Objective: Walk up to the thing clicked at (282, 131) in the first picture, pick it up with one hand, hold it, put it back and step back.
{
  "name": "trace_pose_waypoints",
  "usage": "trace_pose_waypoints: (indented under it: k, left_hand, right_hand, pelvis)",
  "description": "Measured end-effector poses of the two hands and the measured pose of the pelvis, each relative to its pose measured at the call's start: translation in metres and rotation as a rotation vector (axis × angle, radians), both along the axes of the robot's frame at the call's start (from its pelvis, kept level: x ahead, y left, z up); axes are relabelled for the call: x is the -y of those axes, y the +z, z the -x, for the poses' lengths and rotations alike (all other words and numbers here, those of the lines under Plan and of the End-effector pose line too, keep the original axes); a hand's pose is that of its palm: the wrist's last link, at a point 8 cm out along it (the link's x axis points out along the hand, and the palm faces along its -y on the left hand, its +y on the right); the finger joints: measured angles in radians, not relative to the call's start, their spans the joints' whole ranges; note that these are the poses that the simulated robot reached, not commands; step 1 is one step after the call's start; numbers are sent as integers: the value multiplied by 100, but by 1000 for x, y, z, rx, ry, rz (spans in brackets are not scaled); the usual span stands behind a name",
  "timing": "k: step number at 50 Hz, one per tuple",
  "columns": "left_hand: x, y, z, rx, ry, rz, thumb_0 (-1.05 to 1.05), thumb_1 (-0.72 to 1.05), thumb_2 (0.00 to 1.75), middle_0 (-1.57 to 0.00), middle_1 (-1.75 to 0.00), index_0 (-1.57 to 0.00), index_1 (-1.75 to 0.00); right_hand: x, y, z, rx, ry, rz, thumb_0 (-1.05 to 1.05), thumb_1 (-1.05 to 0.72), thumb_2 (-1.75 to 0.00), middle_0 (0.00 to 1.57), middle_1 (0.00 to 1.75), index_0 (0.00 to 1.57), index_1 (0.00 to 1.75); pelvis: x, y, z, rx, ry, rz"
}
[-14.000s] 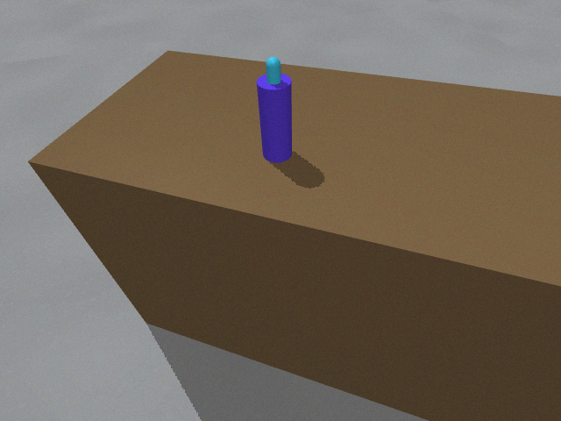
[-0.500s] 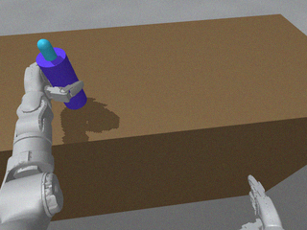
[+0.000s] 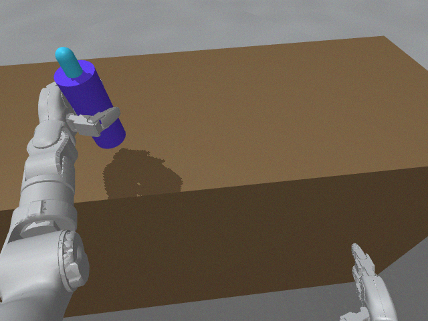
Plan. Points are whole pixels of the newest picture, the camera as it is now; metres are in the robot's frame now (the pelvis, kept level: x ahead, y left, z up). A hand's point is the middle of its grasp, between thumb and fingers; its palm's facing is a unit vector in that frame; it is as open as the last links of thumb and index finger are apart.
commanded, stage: lift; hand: left
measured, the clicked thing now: (90, 100) +0.47 +0.19 +0.21
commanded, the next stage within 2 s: hold in 1.12 s
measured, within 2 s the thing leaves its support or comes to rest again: neither
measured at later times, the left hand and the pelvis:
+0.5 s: hand (63, 94) +0.40 +0.19 +0.26, palm faces +0.13 -0.99 -0.06, open 9.1 cm; pelvis +0.00 +0.00 +0.01, yaw +2 degrees
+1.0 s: hand (41, 90) +0.35 +0.19 +0.31, palm faces +0.11 -0.99 -0.04, open 9.1 cm; pelvis -0.02 +0.00 +0.01, yaw +2 degrees
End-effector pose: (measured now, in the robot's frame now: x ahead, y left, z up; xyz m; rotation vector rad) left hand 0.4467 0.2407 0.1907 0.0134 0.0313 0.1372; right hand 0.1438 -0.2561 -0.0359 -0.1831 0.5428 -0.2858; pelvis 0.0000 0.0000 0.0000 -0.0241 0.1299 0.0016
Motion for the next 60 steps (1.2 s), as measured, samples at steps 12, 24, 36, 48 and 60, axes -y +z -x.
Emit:
trace_pose_waypoints:
  k: [12, 24, 36, 48, 60]
  left_hand:
    - [-2, 28, 24, 37, 1, -39, -3, -44, 119, -72, -116, -84, -124]
    - [-3, 73, 68, 59, -9, -55, -3, -43, 119, -71, -116, -83, -125]
    - [-2, 95, 104, 37, -18, -44, -3, -43, 119, -70, -117, -83, -125]
    - [4, 114, 122, 51, -27, -32, -3, -43, 119, -71, -117, -83, -125]
    - [4, 125, 131, 51, -34, -37, -3, -43, 119, -71, -116, -83, -125]
  right_hand:
    - [-17, -1, -4, 44, 38, -50, -1, 53, -6, 5, 5, 6, 5]
    - [-23, -4, -13, 75, 91, -71, -1, 54, -5, 5, 5, 6, 5]
    - [-27, -4, -12, 102, 117, -79, -1, 55, -5, 5, 5, 5, 5]
    - [-28, -8, -5, 127, 95, -95, -1, 55, -5, 5, 5, 5, 5]
    - [-28, -13, -6, 136, 88, -100, -1, 55, -5, 5, 5, 5, 5]
  pelvis:
    - [-2, 5, -4, 45, 6, 2]
    - [0, 10, -1, 108, 26, -8]
    - [0, 11, 8, 144, 35, -16]
    - [-1, 11, 16, 158, 34, -17]
    - [-2, 10, 17, 157, 34, -18]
